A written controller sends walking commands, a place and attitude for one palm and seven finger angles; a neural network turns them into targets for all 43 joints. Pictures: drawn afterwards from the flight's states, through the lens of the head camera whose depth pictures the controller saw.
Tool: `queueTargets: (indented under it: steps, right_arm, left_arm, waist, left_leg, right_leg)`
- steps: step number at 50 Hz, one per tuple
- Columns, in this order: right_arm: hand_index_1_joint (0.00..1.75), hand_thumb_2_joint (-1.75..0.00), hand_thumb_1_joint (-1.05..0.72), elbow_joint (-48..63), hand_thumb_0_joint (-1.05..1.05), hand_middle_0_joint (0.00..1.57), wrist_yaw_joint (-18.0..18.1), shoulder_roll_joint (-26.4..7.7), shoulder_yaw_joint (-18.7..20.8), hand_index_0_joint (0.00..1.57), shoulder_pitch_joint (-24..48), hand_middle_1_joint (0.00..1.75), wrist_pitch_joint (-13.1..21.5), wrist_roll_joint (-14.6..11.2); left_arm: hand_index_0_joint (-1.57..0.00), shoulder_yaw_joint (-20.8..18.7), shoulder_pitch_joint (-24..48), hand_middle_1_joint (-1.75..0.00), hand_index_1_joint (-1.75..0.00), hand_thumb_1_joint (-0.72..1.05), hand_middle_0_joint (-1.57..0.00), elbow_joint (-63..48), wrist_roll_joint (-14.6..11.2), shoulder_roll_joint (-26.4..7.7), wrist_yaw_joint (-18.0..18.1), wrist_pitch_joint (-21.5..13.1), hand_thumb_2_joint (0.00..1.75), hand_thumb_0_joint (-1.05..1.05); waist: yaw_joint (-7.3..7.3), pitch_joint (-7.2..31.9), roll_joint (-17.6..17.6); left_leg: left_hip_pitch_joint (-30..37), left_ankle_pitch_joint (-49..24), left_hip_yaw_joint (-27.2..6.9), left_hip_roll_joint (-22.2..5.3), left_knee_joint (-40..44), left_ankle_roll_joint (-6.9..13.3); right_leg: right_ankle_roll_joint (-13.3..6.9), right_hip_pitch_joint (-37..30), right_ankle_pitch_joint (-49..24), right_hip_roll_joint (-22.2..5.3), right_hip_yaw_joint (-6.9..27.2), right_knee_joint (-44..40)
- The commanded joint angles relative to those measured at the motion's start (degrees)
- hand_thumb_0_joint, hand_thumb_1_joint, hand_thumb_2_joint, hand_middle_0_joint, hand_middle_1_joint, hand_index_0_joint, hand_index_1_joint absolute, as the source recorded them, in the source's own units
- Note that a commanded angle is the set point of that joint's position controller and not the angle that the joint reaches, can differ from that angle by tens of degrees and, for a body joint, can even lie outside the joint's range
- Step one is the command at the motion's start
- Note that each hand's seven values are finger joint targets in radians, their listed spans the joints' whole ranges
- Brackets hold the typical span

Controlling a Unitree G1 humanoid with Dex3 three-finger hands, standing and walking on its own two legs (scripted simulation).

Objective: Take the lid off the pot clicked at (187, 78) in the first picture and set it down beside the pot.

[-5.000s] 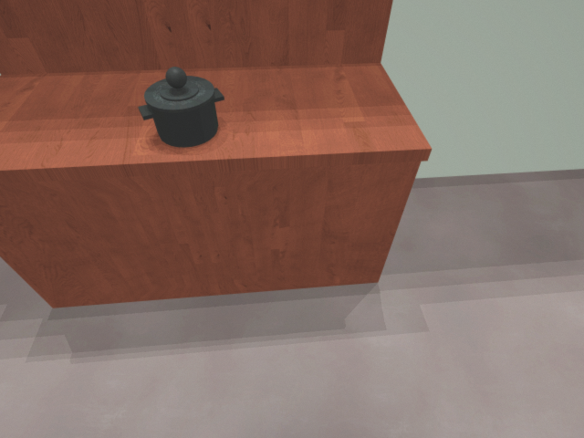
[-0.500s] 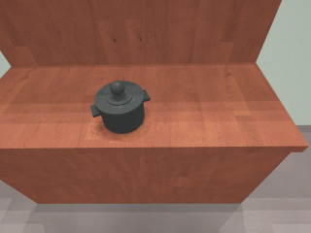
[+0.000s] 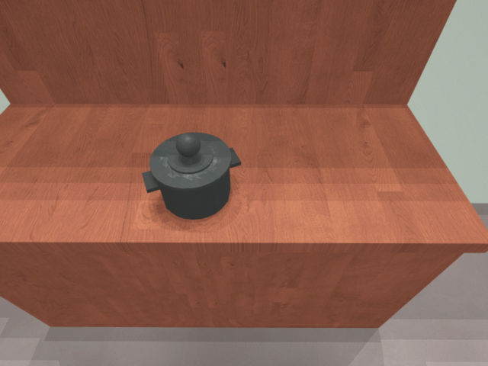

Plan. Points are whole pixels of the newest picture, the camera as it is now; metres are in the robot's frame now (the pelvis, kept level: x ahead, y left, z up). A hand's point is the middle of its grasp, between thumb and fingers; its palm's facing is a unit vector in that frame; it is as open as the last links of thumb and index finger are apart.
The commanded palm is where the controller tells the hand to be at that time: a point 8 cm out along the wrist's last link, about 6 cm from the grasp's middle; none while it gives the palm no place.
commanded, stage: come to a stop and stand still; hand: left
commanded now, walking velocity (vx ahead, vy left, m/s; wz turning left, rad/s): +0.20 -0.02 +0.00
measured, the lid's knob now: (188, 144) +0.50 +0.15 +0.08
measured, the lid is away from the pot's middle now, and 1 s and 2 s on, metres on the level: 0.00 0.00 0.00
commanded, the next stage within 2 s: look again from close up in 1.40 s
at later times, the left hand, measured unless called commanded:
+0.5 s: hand out of the picture +0.05 +0.19 -0.17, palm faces +0.05 -0.97 -0.22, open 7.4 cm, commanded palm none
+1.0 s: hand out of the picture +0.02 +0.16 -0.16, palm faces +0.02 -0.97 -0.24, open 7.4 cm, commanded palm none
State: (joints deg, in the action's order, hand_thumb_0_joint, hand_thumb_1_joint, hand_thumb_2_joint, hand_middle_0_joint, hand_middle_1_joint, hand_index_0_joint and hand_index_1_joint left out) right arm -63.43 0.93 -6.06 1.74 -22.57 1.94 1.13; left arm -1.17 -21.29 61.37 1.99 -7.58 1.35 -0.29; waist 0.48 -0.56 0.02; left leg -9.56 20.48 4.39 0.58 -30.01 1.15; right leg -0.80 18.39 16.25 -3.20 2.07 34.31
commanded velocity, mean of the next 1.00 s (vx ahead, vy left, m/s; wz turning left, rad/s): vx -0.03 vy -0.01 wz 0.00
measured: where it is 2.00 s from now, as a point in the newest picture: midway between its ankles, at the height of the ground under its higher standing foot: outside the picture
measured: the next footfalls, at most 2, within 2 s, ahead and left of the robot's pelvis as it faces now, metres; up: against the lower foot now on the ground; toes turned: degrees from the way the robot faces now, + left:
none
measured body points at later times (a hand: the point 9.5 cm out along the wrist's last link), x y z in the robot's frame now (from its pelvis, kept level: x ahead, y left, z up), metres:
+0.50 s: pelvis +0.04 +0.01 +0.01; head +0.07 +0.01 +0.45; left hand +0.04 +0.24 -0.15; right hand +0.05 -0.22 -0.15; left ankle -0.05 +0.11 -0.73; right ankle +0.03 -0.14 -0.73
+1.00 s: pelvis +0.00 -0.03 +0.00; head +0.00 -0.05 +0.45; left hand +0.01 +0.21 -0.14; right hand +0.02 -0.25 -0.16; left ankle -0.05 +0.11 -0.73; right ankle +0.02 -0.14 -0.73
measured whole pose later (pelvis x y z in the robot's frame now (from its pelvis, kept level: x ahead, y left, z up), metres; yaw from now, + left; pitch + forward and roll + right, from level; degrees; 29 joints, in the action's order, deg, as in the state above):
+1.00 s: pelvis +0.00 -0.03 +0.00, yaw +1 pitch -1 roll +1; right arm -58.0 1.0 -10.7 -0.1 -17.2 0.5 1.0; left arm 1.0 -16.0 59.3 0.9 -9.2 1.0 0.7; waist 0.1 -1.2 -2.1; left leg -8.2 19.1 3.2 -1.4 -28.3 -1.3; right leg 0.1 16.6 15.0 -2.0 -0.6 32.5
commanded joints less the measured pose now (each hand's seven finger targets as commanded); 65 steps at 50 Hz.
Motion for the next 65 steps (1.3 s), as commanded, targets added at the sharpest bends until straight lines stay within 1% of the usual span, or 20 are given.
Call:
queueTargets:
  steps: [1,5,7,8,10,12,16,19,23,25,26,27,28,30,31,34,37,41,53,65]
  right_arm:
    - [0.30,-0.90,-0.90,1.3,0.00,0.20,0.7,-5.2,0.5,0.20,-2.4,0.30,1.4,-0.4]
    - [0.30,-0.90,-0.90,1.7,0.00,0.20,0.8,-3.3,0.3,0.20,-1.4,0.30,1.4,-0.5]
    - [0.30,-0.90,-0.90,1.3,0.00,0.20,1.0,-2.6,0.2,0.20,-1.2,0.30,1.3,-0.5]
    - [0.30,-0.90,-0.90,0.7,0.00,0.20,1.3,-2.6,0.0,0.20,-1.8,0.30,1.4,-0.6]
    - [0.30,-0.90,-0.90,-0.7,0.00,0.20,1.9,-4.2,0.4,0.20,-3.2,0.30,1.6,-0.8]
    - [0.30,-0.90,-0.90,-0.5,0.00,0.20,2.5,-5.7,0.6,0.20,-2.1,0.30,0.9,-1.2]
    - [0.30,-0.90,-0.90,-0.3,0.00,0.20,2.5,-5.7,0.9,0.20,0.9,0.30,-0.6,-1.2]
    - [0.30,-0.90,-0.90,-0.1,0.00,0.20,2.1,-5.6,0.6,0.20,1.3,0.30,-0.7,-1.0]
    - [0.30,-0.90,-0.90,0.7,0.00,0.20,2.2,-7.0,0.8,0.20,1.9,0.30,-0.2,-1.2]
    - [0.30,-0.90,-0.90,1.0,0.00,0.20,2.1,-7.4,0.9,0.20,2.6,0.30,-0.4,-1.1]
    - [0.30,-0.90,-0.90,5.3,0.00,0.20,1.2,-13.2,2.1,0.20,5.7,0.30,-0.6,-1.7]
    - [0.30,-0.90,-0.90,7.5,0.00,0.20,0.9,-10.0,1.6,0.20,4.2,0.30,-0.2,-0.6]
    - [0.30,-0.90,-0.90,7.3,0.00,0.20,0.9,-8.8,1.0,0.20,3.9,0.30,-0.1,-0.5]
    - [0.30,-0.90,-0.90,8.6,0.00,0.20,1.0,-9.1,0.6,0.20,4.2,0.30,-0.2,0.0]
    - [0.30,-0.90,-0.90,9.3,0.00,0.20,1.1,-9.8,0.5,0.20,4.6,0.30,-0.3,0.0]
    - [0.30,-0.90,-0.90,9.8,0.00,0.20,1.2,-10.1,0.2,0.20,4.7,0.30,-0.5,-0.4]
    - [0.30,-0.90,-0.90,10.0,0.00,0.20,0.8,-9.7,-0.3,0.20,5.1,0.30,-0.8,-0.3]
    - [0.30,-0.90,-0.90,9.3,0.00,0.20,0.5,-9.5,-0.7,0.20,4.4,0.30,-0.9,-0.3]
    - [0.30,-0.90,-0.90,5.5,0.00,0.20,0.5,-7.9,-1.4,0.20,0.6,0.30,-0.6,-0.4]
    - [0.30,-0.90,-0.90,1.7,0.00,0.20,0.9,-5.5,-1.5,0.20,-2.0,0.30,-0.6,-0.6]
  left_arm:
    - [-0.20,-0.9,-5.0,-0.30,-0.30,0.90,-0.20,-1.8,-0.4,-3.4,0.7,-2.5,0.90,0.00]
    - [-0.20,-2.1,-7.5,-0.30,-0.30,0.90,-0.20,-0.6,-0.7,-7.3,0.9,-2.5,0.90,0.00]
    - [-0.20,-2.3,-6.6,-0.30,-0.30,0.90,-0.20,-0.4,-0.7,-7.4,1.3,-2.3,0.90,0.00]
    - [-0.20,-2.1,-5.1,-0.30,-0.30,0.90,-0.20,-0.9,-0.9,-6.6,1.6,-2.2,0.90,0.00]
    - [-0.20,-1.3,-2.5,-0.30,-0.30,0.90,-0.20,-1.7,-1.4,-4.7,1.9,-2.3,0.90,0.00]
    - [-0.20,-1.4,-2.4,-0.30,-0.30,0.90,-0.20,-1.1,-1.7,-4.8,2.4,-2.1,0.90,0.00]
    - [-0.20,-1.3,-1.1,-0.30,-0.30,0.90,-0.20,-0.5,-1.3,-4.9,2.5,-1.0,0.90,0.00]
    - [-0.20,-1.2,-0.9,-0.30,-0.30,0.90,-0.20,-1.2,-1.2,-5.5,2.4,-0.7,0.90,0.00]
    - [-0.20,-1.5,-0.7,-0.30,-0.30,0.90,-0.20,-2.1,-1.4,-7.3,2.5,-0.9,0.90,0.00]
    - [-0.20,-1.3,-0.2,-0.30,-0.30,0.90,-0.20,-2.0,-1.4,-7.3,2.4,-0.9,0.90,0.00]
    - [-0.20,-1.4,-0.8,-0.30,-0.30,0.90,-0.20,-0.3,-0.9,-9.7,3.6,-1.3,0.90,0.00]
    - [-0.20,-1.3,0.3,-0.30,-0.30,0.90,-0.20,-3.6,-1.0,-9.1,3.2,-1.3,0.90,0.00]
    - [-0.20,-0.4,2.1,-0.30,-0.30,0.90,-0.20,-3.8,-1.2,-8.0,2.7,-1.1,0.90,0.00]
    - [-0.20,-0.1,2.9,-0.30,-0.30,0.90,-0.20,-4.7,-1.5,-7.5,1.7,-0.4,0.90,0.00]
    - [-0.20,0.0,3.1,-0.30,-0.30,0.90,-0.20,-4.9,-1.4,-7.4,1.6,-0.1,0.90,0.00]
    - [-0.20,0.1,3.2,-0.30,-0.30,0.90,-0.20,-4.5,-1.4,-7.6,1.4,-0.2,0.90,0.00]
    - [-0.20,0.2,4.7,-0.30,-0.30,0.90,-0.20,-5.0,-1.3,-8.5,0.9,0.1,0.90,0.00]
    - [-0.20,0.1,4.4,-0.30,-0.30,0.90,-0.20,-5.2,-1.3,-9.9,0.6,0.0,0.90,0.00]
    - [-0.20,0.1,2.6,-0.30,-0.30,0.90,-0.20,-3.9,-1.4,-9.5,0.5,-0.6,0.90,0.00]
    - [-0.20,0.1,1.6,-0.30,-0.30,0.90,-0.20,-1.5,-1.5,-8.2,0.6,-0.6,0.90,0.00]
  waist:
    - [1.28,-5.6,-2.3]
    - [1.07,-4.7,6.2]
    - [0.15,-3.2,6.4]
    - [-0.66,-1.7,4.1]
    - [-1.21,1.1,-5.3]
    - [-0.73,1.6,-5.0]
    - [-0.55,-3.9,-0.6]
    - [-0.69,-2.2,-0.2]
    - [-0.56,4.7,-4.4]
    - [-0.40,4.6,-2.0]
    - [-0.47,5.4,1.8]
    - [-0.50,5.5,-0.8]
    - [-0.99,3.6,-4.0]
    - [-0.16,2.9,-10.3]
    - [-0.17,1.3,-10.2]
    - [-0.29,-1.6,-1.6]
    - [-0.58,-6.0,-0.1]
    - [-0.69,-5.3,1.8]
    - [-0.68,-2.4,1.5]
    - [-0.43,-3.9,1.1]
  left_leg:
    - [-4.3,-11.9,-9.6,-7.9,8.0,4.4]
    - [-8.7,-8.7,-2.1,-2.4,-0.6,1.6]
    - [-7.2,-11.3,-1.7,-2.1,-1.3,0.6]
    - [-3.3,-18.0,-2.7,-3.3,1.4,0.4]
    - [5.8,-46.9,-5.6,-7.0,2.0,0.9]
    - [8.5,-60.1,-6.3,-8.3,1.0,0.5]
    - [5.1,-42.5,-6.2,-8.3,5.4,0.2]
    - [4.7,-33.4,-6.1,-8.0,7.4,0.1]
    - [8.8,-50.3,-5.4,-7.9,5.1,-0.3]
    - [9.1,-47.0,-5.7,-8.2,5.4,0.0]
    - [3.6,-46.4,-3.8,-8.9,-3.6,-1.6]
    - [-0.6,-31.9,-4.9,-6.3,-1.1,-1.1]
    - [-1.1,-26.7,-5.5,-6.8,1.8,-0.7]
    - [1.0,-31.1,-7.7,-8.7,4.6,0.8]
    - [0.3,-34.1,-8.2,-9.2,4.0,1.3]
    - [-0.9,-27.7,-6.9,-7.9,3.4,0.9]
    - [-4.0,-12.5,-6.5,-6.5,6.7,0.5]
    - [-3.3,-5.1,-5.4,-5.2,7.4,0.2]
    - [-2.0,-7.4,-4.1,-5.2,6.6,-0.5]
    - [-2.4,-7.7,-3.8,-5.4,7.0,-0.7]
  right_leg:
    - [-3.2,-0.9,-5.0,-0.2,-0.5,-2.3]
    - [-6.1,-7.3,-8.7,-6.1,7.0,-7.4]
    - [-6.2,-7.8,-17.3,-7.3,7.2,-6.5]
    - [-5.3,-7.4,-25.3,-6.1,4.8,-3.7]
    - [-2.0,-4.7,-32.5,-2.8,-0.8,0.7]
    - [-1.3,-5.6,-29.9,-2.6,-1.5,-1.0]
    - [-1.1,-5.4,-27.9,-3.7,-0.3,-5.2]
    - [-1.0,-6.7,-25.9,-4.1,0.7,-7.0]
    - [-0.7,-10.8,-34.3,-4.6,-1.0,-4.1]
    - [-0.7,-10.9,-32.4,-4.4,-1.6,-5.2]
    - [0.7,-10.7,-32.0,-3.2,-3.2,-5.5]
    - [-1.0,-12.3,-29.8,-4.7,-0.9,-2.0]
    - [-1.5,-8.8,-21.6,-4.5,-1.3,-1.8]
    - [-1.5,-5.6,-10.8,-1.2,-3.0,-1.2]
    - [-1.1,-4.8,-8.3,-0.7,-3.9,-1.0]
    - [-1.4,-4.5,-11.8,-1.6,-2.0,-3.4]
    - [-1.4,-2.1,-7.7,-2.2,0.3,-6.0]
    - [-1.6,-1.0,-1.4,-2.8,2.5,-9.2]
    - [-2.3,-2.9,-3.9,-3.7,3.2,-10.8]
    - [-2.6,-3.2,-3.5,-3.7,2.1,-12.1]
